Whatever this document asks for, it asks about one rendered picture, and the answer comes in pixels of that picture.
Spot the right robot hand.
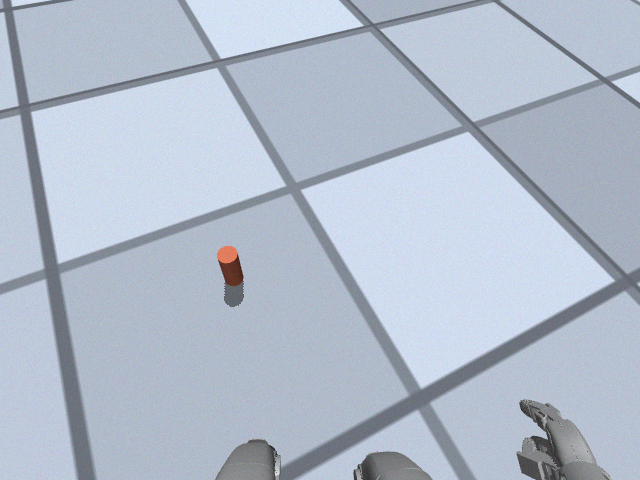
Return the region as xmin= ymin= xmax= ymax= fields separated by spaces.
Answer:
xmin=516 ymin=400 xmax=598 ymax=480

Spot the right robot arm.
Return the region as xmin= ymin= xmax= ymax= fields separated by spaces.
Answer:
xmin=559 ymin=461 xmax=612 ymax=480

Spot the can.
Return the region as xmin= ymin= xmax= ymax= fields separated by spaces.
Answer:
xmin=217 ymin=246 xmax=243 ymax=286

